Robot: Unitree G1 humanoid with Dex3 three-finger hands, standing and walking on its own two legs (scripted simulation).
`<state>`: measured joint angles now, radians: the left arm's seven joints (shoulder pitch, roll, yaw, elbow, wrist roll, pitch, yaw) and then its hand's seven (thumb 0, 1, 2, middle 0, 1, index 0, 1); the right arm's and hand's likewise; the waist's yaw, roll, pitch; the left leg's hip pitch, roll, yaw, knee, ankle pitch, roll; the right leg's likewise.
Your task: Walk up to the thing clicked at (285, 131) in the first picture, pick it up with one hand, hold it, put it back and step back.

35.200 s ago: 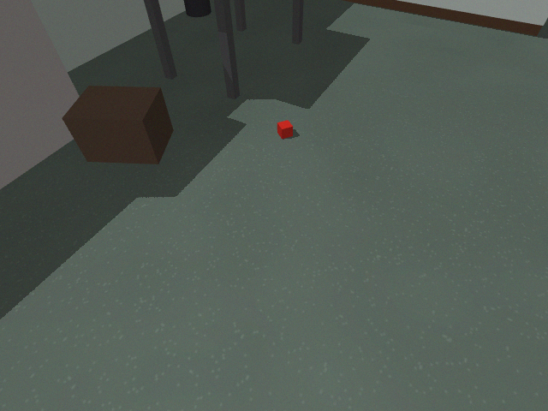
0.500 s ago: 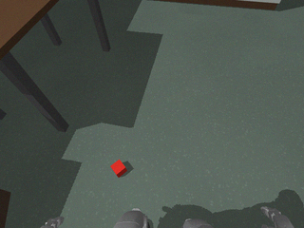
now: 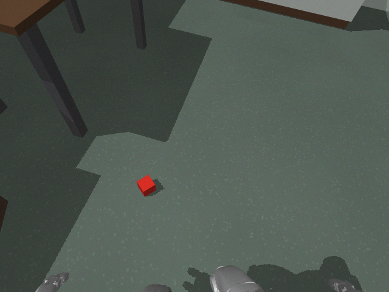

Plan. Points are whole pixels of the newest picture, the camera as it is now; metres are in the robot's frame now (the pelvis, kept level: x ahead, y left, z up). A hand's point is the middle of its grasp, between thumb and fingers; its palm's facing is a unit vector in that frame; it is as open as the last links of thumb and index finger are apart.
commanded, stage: step back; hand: left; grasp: from above
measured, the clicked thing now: (146, 185) +0.64 +0.22 -0.74
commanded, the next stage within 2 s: none
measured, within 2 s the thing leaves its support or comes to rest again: neither
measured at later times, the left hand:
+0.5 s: hand out of the picture -0.06 +0.22 -0.14, palm faces -0.01 -0.90 -0.43, open 7.4 cm
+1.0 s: hand out of the picture -0.27 +0.18 -0.17, palm faces -0.03 -0.92 -0.39, open 7.4 cm
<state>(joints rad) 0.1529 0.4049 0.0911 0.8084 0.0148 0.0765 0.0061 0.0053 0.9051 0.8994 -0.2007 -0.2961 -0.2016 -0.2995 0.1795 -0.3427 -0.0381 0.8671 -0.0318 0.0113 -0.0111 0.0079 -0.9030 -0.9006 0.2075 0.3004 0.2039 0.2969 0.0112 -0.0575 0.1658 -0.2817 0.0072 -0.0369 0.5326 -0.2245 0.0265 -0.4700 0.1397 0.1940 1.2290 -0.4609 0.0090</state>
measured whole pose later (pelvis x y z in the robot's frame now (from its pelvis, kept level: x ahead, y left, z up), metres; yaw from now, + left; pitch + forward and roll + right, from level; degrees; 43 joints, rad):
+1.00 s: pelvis -0.35 -0.09 -0.02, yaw -1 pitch -3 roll -2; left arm 0.20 0.36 0.06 0.91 0.04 0.02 -0.01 0.01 0.91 0.90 -0.20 -0.30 -0.20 -0.30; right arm 0.10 -0.41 -0.06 0.82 -0.03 0.04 -0.02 0.00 -0.90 -0.90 0.21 0.30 0.20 0.30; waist 0.02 0.06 0.15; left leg -0.46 0.07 -0.09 0.78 -0.37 0.01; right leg -0.23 0.05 0.03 0.67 -0.39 0.00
